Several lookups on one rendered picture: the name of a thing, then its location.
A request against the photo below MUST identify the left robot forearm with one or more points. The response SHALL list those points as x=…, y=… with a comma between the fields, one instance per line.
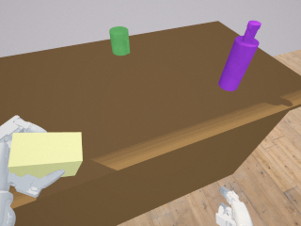
x=7, y=215

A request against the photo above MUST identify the sponge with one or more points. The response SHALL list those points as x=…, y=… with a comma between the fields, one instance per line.
x=39, y=154

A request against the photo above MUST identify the table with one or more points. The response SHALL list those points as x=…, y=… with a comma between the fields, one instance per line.
x=155, y=125

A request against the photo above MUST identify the right robot hand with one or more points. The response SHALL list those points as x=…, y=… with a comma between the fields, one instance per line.
x=237, y=215

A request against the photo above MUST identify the left robot hand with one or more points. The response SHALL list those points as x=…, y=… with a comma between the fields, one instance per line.
x=29, y=185

